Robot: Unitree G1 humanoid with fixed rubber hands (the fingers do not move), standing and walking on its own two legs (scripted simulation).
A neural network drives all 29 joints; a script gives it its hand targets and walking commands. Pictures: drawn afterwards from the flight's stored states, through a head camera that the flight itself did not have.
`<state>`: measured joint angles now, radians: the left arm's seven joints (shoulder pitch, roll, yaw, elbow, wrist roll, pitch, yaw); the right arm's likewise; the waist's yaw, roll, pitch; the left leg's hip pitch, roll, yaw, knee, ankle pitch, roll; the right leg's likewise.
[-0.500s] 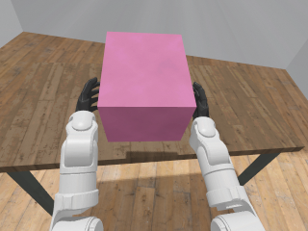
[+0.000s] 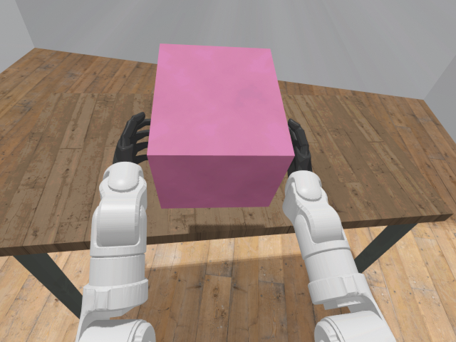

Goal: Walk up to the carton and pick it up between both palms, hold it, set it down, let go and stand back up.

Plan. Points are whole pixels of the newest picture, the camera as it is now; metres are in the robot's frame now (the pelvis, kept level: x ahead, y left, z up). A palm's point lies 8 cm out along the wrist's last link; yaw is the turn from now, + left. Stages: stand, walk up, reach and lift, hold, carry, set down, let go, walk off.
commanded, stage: hold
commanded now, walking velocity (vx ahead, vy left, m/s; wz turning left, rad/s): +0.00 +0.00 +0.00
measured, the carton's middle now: (216, 128) +0.41 +0.01 +0.18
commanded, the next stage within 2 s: none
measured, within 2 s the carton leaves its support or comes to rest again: neither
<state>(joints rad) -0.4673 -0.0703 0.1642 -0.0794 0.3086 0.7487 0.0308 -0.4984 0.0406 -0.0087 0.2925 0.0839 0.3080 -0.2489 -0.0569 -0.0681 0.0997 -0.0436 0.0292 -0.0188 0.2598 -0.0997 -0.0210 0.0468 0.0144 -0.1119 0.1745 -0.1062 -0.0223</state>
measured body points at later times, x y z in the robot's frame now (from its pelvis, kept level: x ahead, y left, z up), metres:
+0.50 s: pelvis +0.00 +0.00 +0.00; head -0.01 +0.03 +0.45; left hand +0.36 +0.15 +0.16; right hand +0.36 -0.13 +0.15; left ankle +0.04 +0.13 -0.75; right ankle +0.01 -0.10 -0.75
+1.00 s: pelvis +0.00 +0.00 +0.00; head -0.01 +0.03 +0.45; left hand +0.37 +0.15 +0.16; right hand +0.37 -0.13 +0.15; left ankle +0.04 +0.13 -0.75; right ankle +0.01 -0.10 -0.75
